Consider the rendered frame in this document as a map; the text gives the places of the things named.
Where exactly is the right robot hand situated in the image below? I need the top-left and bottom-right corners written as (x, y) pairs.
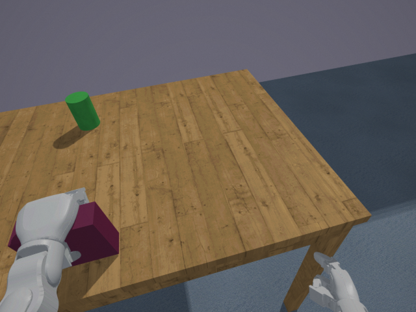
top-left (309, 252), bottom-right (359, 312)

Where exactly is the left robot forearm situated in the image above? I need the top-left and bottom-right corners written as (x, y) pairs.
top-left (0, 239), bottom-right (65, 312)

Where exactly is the left robot hand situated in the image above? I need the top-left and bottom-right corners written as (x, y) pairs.
top-left (16, 187), bottom-right (89, 269)

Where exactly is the right robot forearm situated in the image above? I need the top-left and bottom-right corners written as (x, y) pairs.
top-left (335, 298), bottom-right (368, 312)

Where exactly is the table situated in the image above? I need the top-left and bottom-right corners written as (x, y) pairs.
top-left (0, 69), bottom-right (372, 312)

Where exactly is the sponge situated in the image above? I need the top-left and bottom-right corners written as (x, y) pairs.
top-left (8, 201), bottom-right (119, 266)

